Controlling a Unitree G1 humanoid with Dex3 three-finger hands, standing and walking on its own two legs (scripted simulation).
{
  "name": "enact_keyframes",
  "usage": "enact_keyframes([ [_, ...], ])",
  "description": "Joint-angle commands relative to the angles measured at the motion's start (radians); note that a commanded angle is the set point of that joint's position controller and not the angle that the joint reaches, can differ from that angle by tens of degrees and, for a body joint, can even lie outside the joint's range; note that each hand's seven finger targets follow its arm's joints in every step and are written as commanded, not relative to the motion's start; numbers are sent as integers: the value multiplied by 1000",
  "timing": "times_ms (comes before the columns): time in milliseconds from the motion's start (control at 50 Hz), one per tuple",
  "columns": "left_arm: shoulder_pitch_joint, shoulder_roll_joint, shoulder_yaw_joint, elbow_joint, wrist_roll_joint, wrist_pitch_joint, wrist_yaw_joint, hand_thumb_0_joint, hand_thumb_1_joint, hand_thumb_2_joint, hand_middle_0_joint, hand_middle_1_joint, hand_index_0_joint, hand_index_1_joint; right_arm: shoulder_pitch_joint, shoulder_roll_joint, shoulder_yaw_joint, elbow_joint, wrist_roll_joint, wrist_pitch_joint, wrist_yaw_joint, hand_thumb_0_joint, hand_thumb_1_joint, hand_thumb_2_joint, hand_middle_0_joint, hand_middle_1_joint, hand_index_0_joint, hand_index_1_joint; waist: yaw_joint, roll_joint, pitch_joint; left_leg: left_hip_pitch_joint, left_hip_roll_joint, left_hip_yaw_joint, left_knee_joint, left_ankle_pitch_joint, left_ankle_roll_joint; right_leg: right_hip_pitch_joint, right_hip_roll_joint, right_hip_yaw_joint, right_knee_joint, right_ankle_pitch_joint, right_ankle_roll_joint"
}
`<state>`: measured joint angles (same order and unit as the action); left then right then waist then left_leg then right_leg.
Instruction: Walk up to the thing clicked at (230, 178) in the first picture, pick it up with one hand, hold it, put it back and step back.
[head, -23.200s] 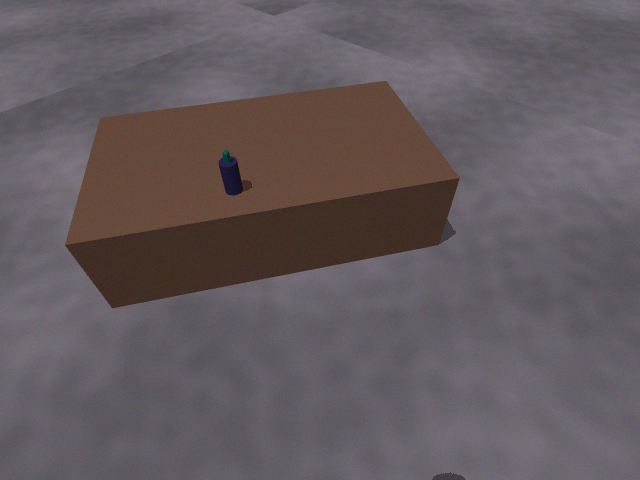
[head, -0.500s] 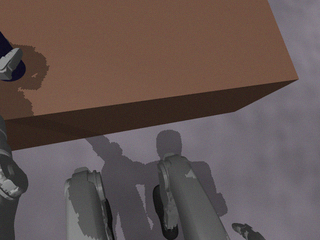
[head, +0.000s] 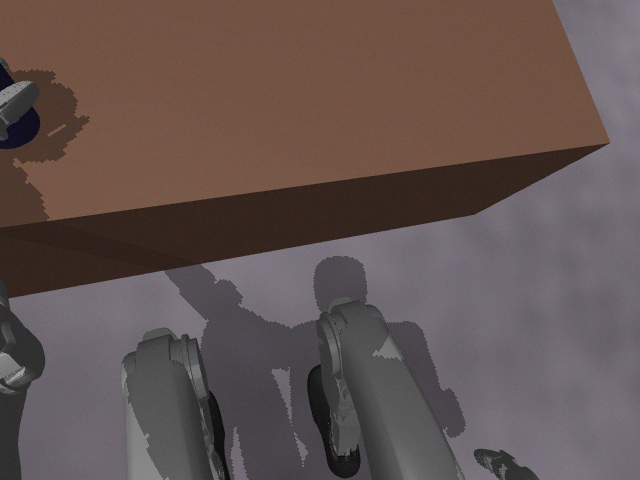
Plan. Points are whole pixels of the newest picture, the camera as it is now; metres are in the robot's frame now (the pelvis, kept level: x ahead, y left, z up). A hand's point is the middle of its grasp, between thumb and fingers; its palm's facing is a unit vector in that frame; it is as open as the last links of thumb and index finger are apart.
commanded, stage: open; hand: left
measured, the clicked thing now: out of the picture +0.56 +0.28 +0.01
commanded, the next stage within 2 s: withdraw in 0.42 s
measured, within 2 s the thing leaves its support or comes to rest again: neither
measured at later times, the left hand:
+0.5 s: hand out of the picture +0.56 +0.28 +0.02, palm faces +0.30 -0.95 +0.00, open 12.6 cm
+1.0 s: hand out of the picture +0.55 +0.35 +0.13, palm faces +0.34 -0.94 -0.06, open 17.0 cm
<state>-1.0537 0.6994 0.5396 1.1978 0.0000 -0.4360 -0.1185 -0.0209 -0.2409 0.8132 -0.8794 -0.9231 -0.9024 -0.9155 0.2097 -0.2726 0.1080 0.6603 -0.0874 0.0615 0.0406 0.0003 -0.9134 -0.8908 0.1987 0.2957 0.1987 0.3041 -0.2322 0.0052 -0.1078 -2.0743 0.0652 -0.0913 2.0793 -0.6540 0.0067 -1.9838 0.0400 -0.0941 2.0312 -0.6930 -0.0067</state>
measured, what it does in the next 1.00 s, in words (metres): rises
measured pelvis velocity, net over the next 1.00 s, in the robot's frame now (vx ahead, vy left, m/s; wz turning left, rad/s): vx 0.01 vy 0.01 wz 0.01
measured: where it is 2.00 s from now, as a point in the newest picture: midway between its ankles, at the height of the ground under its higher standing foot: (276, 453)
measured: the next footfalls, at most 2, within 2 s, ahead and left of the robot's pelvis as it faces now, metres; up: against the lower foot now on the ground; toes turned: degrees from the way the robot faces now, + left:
none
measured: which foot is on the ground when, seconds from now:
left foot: down 0.00-1.00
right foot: down 0.00-1.00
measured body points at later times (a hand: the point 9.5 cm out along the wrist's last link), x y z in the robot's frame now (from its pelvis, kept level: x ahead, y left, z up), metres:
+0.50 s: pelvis +0.00 +0.00 -0.01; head +0.23 +0.05 +0.37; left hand +0.54 +0.33 +0.02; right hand +0.05 -0.27 -0.12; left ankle +0.08 +0.13 -0.40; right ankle +0.08 -0.11 -0.40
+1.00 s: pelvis +0.01 +0.01 +0.06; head +0.22 +0.06 +0.46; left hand +0.52 +0.40 +0.13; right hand +0.07 -0.26 -0.05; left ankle +0.08 +0.12 -0.40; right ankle +0.08 -0.11 -0.40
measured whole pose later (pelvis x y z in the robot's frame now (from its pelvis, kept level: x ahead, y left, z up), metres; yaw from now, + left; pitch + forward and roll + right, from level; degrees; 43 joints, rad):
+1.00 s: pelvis +0.01 +0.01 +0.06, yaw +1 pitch +35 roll -7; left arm -1.04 0.83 0.57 1.15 -0.04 -0.29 -0.22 -0.01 -0.44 0.07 -0.05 -0.05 -0.07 -0.05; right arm 0.22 -0.27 0.10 0.63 -0.03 0.07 0.00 0.00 -0.89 -0.89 0.20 0.30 0.20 0.30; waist -0.20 0.03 -0.14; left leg -1.87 0.07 -0.08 1.88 -0.64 0.01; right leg -1.77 0.05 -0.09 1.82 -0.67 0.00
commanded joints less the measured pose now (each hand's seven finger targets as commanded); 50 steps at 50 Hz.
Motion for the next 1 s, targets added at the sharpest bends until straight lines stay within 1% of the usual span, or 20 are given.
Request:
enact_keyframes([
  [0,-502,287,7,-301,-39,-103,-7,0,-26,634,-922,-828,-962,-807,220,-216,-73,-5,5,1,-14,0,-905,-893,201,300,200,300,3,337,-756,604,-10,2,-205,257,19,321,14,8,-225,268,-35],
  [80,-469,288,20,-274,-36,-98,-5,0,-89,516,-791,-688,-805,-671,216,-229,-80,-6,6,1,-14,0,-904,-893,201,300,201,300,10,340,-721,619,-7,-14,-223,232,12,266,10,-2,-208,236,-40],
  [180,-424,230,-9,-180,-26,-73,-5,0,-123,425,-672,-566,-686,-547,218,-225,-77,-10,3,4,-15,0,-892,-890,201,300,201,300,-11,297,-655,546,-9,-11,-215,197,16,265,9,-3,-211,225,-38],
  [200,-413,239,3,-179,-30,-70,-4,0,-133,410,-662,-547,-675,-528,217,-228,-81,-13,4,6,-16,0,-892,-890,201,300,201,300,5,276,-659,538,-10,-6,-214,183,18,269,11,0,-220,215,-36],
  [280,-423,247,1,-180,-27,-66,-8,0,-136,350,-590,-475,-609,-449,210,-231,-82,-30,6,9,-15,0,-885,-888,201,300,201,300,3,264,-641,505,-10,-10,-226,114,17,263,8,-3,-221,165,-37],
  [380,-432,258,12,-180,-36,-66,-12,0,-165,272,-489,-372,-506,-348,218,-232,-82,-37,11,10,-21,0,-885,-888,201,300,201,300,-5,217,-669,470,-13,0,-205,125,25,309,11,2,-223,184,-28],
  [400,-432,272,20,-195,-40,-65,-13,0,-197,253,-466,-347,-479,-326,216,-227,-80,-32,9,9,-21,0,-887,-889,201,300,201,300,8,210,-688,463,-13,14,-186,159,30,343,14,13,-230,214,-23],
  [500,-425,266,6,-181,-28,-60,-14,0,-240,168,-376,-241,-382,-225,212,-219,-78,-40,8,9,-20,0,-888,-890,201,300,201,300,7,221,-671,442,-11,19,-192,139,28,343,13,23,-238,191,-24],
  [540,-416,270,6,-177,-21,-57,-12,0,-383,157,-216,-196,-226,-177,206,-222,-79,-41,7,11,-20,0,-880,-888,201,300,201,300,14,251,-655,465,-9,16,-202,125,24,315,13,16,-232,174,-29],
  [620,-452,375,61,-295,-23,-50,2,0,-465,71,-71,-73,-83,-60,210,-223,-78,-50,11,20,-25,0,-880,-890,201,300,201,300,52,273,-762,510,-10,23,-206,175,26,400,13,35,-248,211,-25],
  [680,-477,436,99,-402,-33,-39,-4,0,-506,79,-67,-71,-69,-68,225,-220,-81,-41,20,27,-31,0,-893,-896,201,300,201,300,74,342,-862,628,-10,16,-239,259,21,430,12,28,-245,270,-33],
  [720,-495,480,114,-459,-29,-26,-7,0,-473,81,-67,-68,-67,-67,230,-224,-87,-49,30,30,-37,0,-902,-898,201,300,201,300,77,377,-905,709,-9,5,-278,298,17,448,11,27,-264,290,-38],
  [740,-490,469,106,-473,-27,-15,-7,0,-458,94,-54,-65,-52,-66,231,-219,-92,-53,33,33,-40,0,-898,-899,201,300,201,300,68,362,-933,730,-9,7,-290,304,22,483,13,32,-294,302,-34],
  [760,-477,482,109,-472,-25,-3,-10,0,-452,93,-55,-59,-50,-62,226,-219,-91,-50,37,32,-44,0,-902,-900,201,300,201,300,70,364,-914,755,-8,5,-309,317,23,491,11,35,-315,314,-33],
  [800,-451,417,59,-437,-24,28,-22,0,-425,92,-56,-61,-54,-61,224,-215,-96,-50,43,29,-48,0,-905,-900,201,300,201,300,41,362,-870,782,-6,-1,-347,315,24,491,11,33,-351,312,-34],
  [860,-318,362,32,-275,-23,85,-54,0,-414,63,-34,-32,-39,-24,222,-221,-98,-40,51,17,-57,0,-895,-896,201,300,201,300,16,268,-698,714,-3,2,-376,271,34,498,13,29,-410,288,-29],
  [920,-186,318,30,-149,-53,116,-102,0,-441,22,-21,-31,-51,0,213,-224,-95,-37,63,4,-57,0,-879,-887,201,300,201,300,19,194,-520,644,2,-11,-409,178,36,462,9,20,-443,214,-28],
  [940,-178,297,19,-143,-62,118,-119,0,-472,17,-22,-39,-59,-3,206,-221,-91,-55,67,-3,-55,0,-871,-884,201,300,201,300,18,173,-512,633,5,-16,-409,184,38,461,10,16,-441,221,-27],
  [960,-186,311,38,-187,-79,109,-134,0,-444,56,-41,-31,-40,-29,206,-223,-90,-64,72,-7,-54,0,-794,-878,201,303,201,303,36,178,-524,650,4,-19,-419,199,36,469,10,13,-442,231,-31],
  [980,-90,487,55,-94,81,182,-74,0,-459,52,-53,-69,-65,-53,188,-231,-104,-70,65,23,-47,0,-849,-892,201,304,201,304,113,221,-585,762,-5,-4,-501,242,31,557,7,38,-508,248,-37],
])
